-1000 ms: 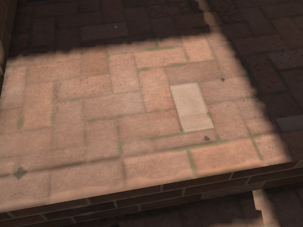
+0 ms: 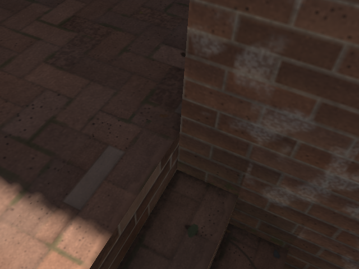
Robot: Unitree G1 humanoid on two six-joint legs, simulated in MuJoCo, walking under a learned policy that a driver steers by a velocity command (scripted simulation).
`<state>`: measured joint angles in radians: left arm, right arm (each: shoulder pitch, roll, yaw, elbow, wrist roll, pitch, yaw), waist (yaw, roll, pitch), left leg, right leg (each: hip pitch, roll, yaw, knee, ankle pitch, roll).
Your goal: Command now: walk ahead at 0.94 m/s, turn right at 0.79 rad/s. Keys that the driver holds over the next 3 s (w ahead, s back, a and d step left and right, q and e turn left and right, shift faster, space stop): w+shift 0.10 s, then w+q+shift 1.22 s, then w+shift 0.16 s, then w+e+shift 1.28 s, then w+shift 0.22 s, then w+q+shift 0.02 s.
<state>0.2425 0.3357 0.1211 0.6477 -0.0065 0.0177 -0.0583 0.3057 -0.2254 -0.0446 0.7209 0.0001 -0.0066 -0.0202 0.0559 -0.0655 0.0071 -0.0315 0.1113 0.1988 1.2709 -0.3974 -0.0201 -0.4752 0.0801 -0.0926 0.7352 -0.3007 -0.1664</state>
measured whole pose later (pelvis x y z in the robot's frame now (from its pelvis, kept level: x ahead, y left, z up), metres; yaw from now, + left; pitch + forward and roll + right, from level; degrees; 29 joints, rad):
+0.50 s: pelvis +0.23 -0.06 +0.07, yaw +5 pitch +0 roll +2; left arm 0.49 0.16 -0.02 1.05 0.01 -0.11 0.10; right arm 0.13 -0.13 0.05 0.81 -0.01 0.07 -0.09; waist -0.02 0.01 -0.11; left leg -0.78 -0.07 0.17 1.49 -0.81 0.23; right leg -0.05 0.07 -0.24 0.51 0.05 -0.03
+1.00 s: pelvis +0.34 -0.09 +0.05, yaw +25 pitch +4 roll +4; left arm 0.17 0.24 -0.02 0.66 0.06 -0.07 0.06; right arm 0.20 -0.16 0.00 0.47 -0.02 0.09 -0.11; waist -0.08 0.01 -0.03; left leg -0.94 -0.01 -0.06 1.90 -0.73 0.12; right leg -0.20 -0.20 -0.26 0.34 -0.20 0.04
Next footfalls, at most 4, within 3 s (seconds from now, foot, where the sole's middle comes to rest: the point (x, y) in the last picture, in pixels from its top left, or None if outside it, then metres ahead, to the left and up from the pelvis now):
0.48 left None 0.31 0.01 -0.54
0.74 right None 0.41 -0.21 -0.74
1.06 left None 0.29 0.09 -0.53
1.38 right None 0.39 -0.22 -0.69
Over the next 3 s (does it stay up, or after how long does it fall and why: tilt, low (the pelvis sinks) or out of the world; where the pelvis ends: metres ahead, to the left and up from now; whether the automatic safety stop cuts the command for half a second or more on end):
stays up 0.32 -0.01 0.18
